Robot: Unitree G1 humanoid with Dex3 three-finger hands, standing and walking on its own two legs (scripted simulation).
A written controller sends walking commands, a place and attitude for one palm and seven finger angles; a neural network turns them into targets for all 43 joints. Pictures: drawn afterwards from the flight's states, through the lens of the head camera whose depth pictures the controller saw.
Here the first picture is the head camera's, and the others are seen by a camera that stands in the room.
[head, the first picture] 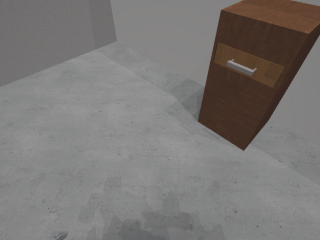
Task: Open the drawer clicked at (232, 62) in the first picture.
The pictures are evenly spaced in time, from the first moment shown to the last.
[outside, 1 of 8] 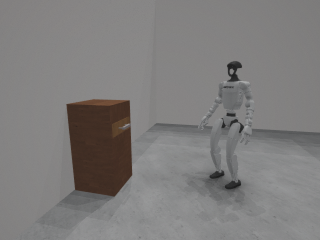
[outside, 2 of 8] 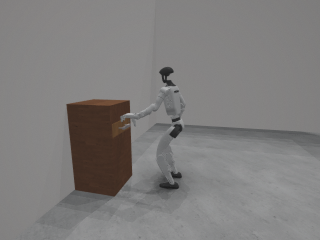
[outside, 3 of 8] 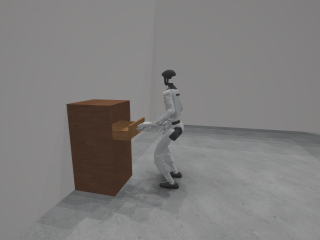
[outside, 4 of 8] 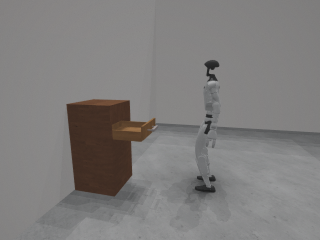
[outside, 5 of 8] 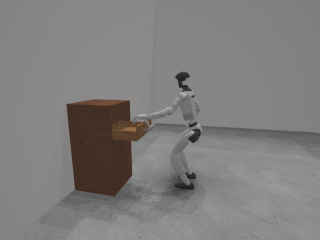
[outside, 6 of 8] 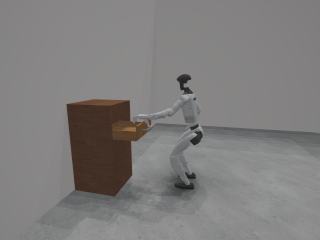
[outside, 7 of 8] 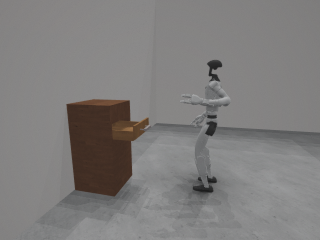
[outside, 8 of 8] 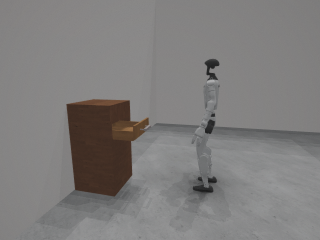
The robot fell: no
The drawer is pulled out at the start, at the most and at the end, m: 0.00 0.30 0.22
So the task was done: yes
